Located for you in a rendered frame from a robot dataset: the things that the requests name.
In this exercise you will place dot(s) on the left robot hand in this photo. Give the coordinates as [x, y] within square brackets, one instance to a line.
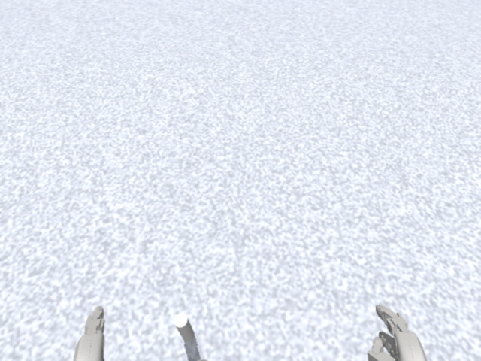
[90, 347]

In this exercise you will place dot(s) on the right robot hand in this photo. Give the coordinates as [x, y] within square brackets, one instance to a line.
[405, 346]

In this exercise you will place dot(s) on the can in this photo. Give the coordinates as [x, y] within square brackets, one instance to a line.
[183, 325]

